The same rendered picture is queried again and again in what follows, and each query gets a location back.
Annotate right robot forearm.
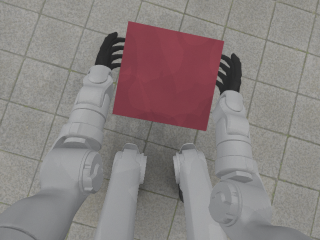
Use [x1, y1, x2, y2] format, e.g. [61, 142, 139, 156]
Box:
[212, 90, 267, 194]

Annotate robot left thigh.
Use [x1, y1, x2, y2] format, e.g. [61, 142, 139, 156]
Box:
[93, 148, 147, 240]

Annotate left robot forearm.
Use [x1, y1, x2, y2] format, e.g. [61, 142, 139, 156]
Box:
[39, 65, 114, 187]

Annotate left robot hand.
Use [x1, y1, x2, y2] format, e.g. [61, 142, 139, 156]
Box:
[95, 32, 125, 70]

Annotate robot left upper arm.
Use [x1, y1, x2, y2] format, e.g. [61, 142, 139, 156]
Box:
[0, 148, 104, 240]

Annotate robot right shin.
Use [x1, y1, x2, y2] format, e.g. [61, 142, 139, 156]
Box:
[178, 143, 208, 191]

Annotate robot right upper arm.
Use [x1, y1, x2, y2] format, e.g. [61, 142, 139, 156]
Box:
[208, 179, 313, 240]

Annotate carton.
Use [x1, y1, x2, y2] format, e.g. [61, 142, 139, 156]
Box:
[112, 21, 224, 131]

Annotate right robot hand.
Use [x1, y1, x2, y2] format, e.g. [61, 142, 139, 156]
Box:
[215, 53, 242, 95]

